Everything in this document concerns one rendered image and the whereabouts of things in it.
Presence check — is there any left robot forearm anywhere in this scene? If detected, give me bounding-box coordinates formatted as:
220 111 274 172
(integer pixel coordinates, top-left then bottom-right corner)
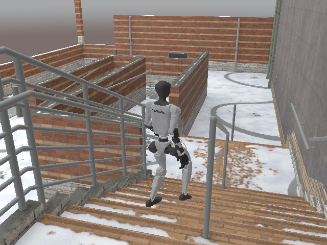
145 125 154 132

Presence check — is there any robot right upper arm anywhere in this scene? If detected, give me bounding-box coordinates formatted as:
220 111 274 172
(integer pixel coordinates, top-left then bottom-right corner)
168 104 181 135

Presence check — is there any robot left upper arm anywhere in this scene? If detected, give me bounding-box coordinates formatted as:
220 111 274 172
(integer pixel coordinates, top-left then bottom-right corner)
144 101 155 127

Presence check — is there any right robot shin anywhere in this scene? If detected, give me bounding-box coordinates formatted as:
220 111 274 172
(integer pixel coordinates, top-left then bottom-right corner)
182 161 192 195

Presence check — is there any right robot forearm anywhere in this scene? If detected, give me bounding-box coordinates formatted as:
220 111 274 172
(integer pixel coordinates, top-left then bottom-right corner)
172 128 185 156

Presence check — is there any left robot thigh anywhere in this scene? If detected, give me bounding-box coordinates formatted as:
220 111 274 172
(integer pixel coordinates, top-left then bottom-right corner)
148 140 167 177

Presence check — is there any right robot hand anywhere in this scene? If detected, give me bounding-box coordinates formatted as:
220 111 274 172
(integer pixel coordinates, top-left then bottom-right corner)
177 154 189 169

